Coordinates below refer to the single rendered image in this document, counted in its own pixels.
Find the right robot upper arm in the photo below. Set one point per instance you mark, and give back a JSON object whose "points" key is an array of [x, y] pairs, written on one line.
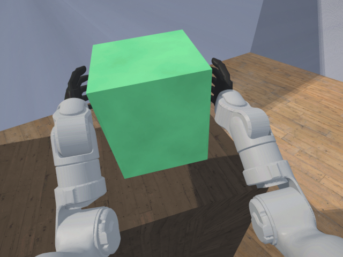
{"points": [[284, 219]]}

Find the right robot hand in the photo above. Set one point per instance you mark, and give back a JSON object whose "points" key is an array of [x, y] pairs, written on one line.
{"points": [[222, 80]]}

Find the right robot forearm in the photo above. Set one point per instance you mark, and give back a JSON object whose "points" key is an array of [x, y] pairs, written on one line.
{"points": [[254, 141]]}

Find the pedestal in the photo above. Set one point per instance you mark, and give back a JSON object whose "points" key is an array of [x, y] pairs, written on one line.
{"points": [[199, 209]]}

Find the left robot forearm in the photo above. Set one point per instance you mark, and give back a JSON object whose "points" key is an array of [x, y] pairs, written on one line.
{"points": [[75, 153]]}

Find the left robot hand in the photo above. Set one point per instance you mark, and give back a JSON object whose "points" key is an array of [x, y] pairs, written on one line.
{"points": [[74, 89]]}

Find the left robot upper arm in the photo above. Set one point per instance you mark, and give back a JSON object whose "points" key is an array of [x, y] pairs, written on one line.
{"points": [[92, 232]]}

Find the carton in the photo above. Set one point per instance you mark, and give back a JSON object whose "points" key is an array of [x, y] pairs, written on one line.
{"points": [[152, 98]]}

